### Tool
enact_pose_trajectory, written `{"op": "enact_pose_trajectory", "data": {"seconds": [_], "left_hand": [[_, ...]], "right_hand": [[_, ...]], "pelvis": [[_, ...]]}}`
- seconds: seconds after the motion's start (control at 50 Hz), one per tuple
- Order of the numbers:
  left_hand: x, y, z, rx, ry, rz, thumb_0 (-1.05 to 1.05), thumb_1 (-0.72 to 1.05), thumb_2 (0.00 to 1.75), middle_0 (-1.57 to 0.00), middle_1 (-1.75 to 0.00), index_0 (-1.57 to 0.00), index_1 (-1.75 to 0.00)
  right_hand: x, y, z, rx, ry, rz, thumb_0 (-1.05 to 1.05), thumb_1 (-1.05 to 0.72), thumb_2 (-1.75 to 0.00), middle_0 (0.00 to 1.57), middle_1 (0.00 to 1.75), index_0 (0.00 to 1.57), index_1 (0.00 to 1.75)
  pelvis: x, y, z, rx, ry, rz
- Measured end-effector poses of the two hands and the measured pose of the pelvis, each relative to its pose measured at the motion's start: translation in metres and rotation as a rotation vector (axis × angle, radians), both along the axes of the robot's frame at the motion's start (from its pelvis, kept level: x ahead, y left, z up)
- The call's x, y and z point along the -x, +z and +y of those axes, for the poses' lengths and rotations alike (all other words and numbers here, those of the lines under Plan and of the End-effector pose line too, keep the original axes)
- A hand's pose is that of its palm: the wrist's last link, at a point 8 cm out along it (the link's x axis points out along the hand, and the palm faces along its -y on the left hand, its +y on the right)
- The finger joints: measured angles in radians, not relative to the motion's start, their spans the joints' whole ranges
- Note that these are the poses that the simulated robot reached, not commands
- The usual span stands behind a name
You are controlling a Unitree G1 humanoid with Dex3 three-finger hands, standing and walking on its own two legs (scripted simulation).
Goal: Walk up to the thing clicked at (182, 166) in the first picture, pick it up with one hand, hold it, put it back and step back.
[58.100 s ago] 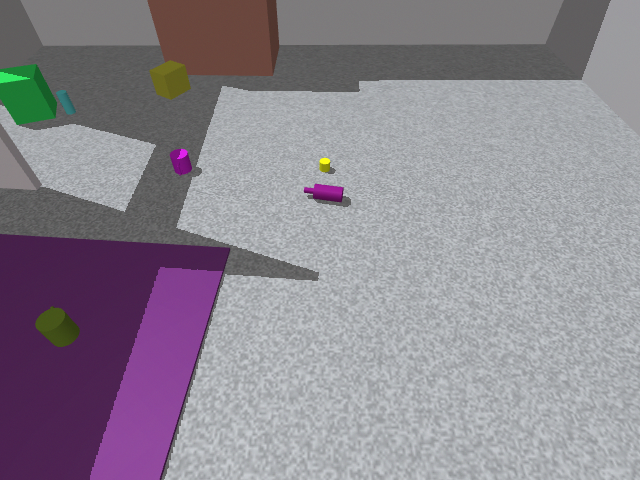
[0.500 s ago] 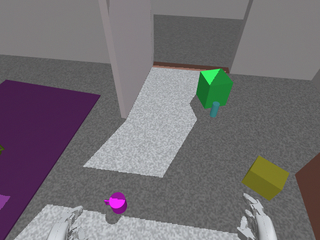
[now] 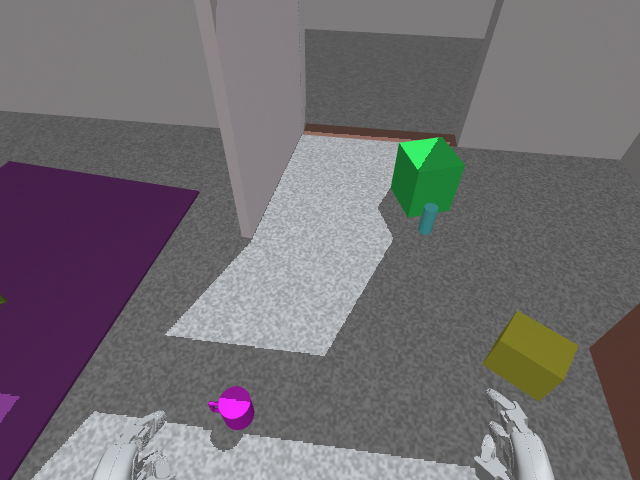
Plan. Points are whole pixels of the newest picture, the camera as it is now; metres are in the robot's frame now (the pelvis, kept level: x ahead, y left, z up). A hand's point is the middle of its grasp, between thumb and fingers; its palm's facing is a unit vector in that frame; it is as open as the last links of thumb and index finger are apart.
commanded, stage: home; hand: left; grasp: from above
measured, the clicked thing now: (231, 408) +0.47 +0.24 -0.67
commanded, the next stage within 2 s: stand in 0.32 s
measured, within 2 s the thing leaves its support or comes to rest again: neither
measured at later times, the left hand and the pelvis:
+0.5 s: hand out of the picture +0.17 +0.19 -0.07, palm faces +0.01 -0.96 -0.29, open 7.4 cm; pelvis -0.01 +0.00 +0.01, yaw +0 degrees
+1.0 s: hand out of the picture +0.04 +0.24 -0.10, palm faces +0.04 -0.95 -0.32, open 7.4 cm; pelvis -0.01 +0.01 +0.06, yaw +0 degrees
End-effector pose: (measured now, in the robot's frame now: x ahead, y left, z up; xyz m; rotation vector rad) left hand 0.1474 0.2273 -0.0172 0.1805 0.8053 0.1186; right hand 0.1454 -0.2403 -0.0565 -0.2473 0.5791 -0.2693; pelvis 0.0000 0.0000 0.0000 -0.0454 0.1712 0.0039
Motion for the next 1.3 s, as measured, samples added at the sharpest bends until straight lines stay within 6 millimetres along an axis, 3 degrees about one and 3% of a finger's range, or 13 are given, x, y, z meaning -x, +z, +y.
{"op": "enact_pose_trajectory", "data": {"seconds": [0.42,0.52,0.72,0.96,1.12,1.3], "left_hand": [[-0.001,0.0,-0.002,-0.001,0.002,0.0,0.01,0.91,0.9,-0.2,-0.29,-0.2,-0.3],[-0.003,-0.024,0.015,-0.106,-0.032,-0.01,0.01,0.91,0.9,-0.21,-0.3,-0.2,-0.3],[0.052,-0.049,0.053,-0.14,0.05,0.209,0.01,0.91,0.9,-0.21,-0.3,-0.2,-0.3],[0.11,-0.053,0.058,-0.1,0.114,0.394,0.01,0.91,0.9,-0.21,-0.3,-0.2,-0.3],[0.126,-0.048,0.059,-0.105,0.128,0.451,0.01,0.91,0.9,-0.21,-0.3,-0.2,-0.3],[0.127,-0.043,0.059,-0.12,0.137,0.469,0.0,0.91,0.9,-0.21,-0.3,-0.2,-0.3]], "right_hand": [[-0.003,-0.001,-0.003,0.0,0.003,0.005,0.01,-0.9,-0.9,0.21,0.3,0.21,0.3],[0.008,-0.019,-0.01,0.046,0.151,0.278,0.01,-0.9,-0.9,0.21,0.3,0.21,0.3],[0.053,-0.018,-0.032,-0.005,0.057,0.483,0.01,-0.9,-0.9,0.21,0.3,0.21,0.3],[0.083,-0.013,-0.022,-0.043,0.009,0.596,0.01,-0.91,-0.9,0.2,0.3,0.21,0.3],[0.089,-0.011,-0.022,-0.064,-0.002,0.627,0.01,-0.91,-0.9,0.21,0.3,0.21,0.3],[0.092,-0.01,-0.033,-0.061,-0.013,0.653,0.01,-0.91,-0.9,0.21,0.3,0.21,0.3]], "pelvis": [[-0.002,-0.001,-0.002,-0.001,0.002,0.002],[0.007,0.011,-0.003,-0.036,0.001,-0.093],[0.01,0.032,0.002,-0.047,-0.002,-0.171],[0.009,0.053,0.009,-0.04,0.005,-0.223],[0.011,0.061,0.007,-0.044,0.008,-0.24],[0.01,0.064,0.001,-0.046,0.012,-0.243]]}}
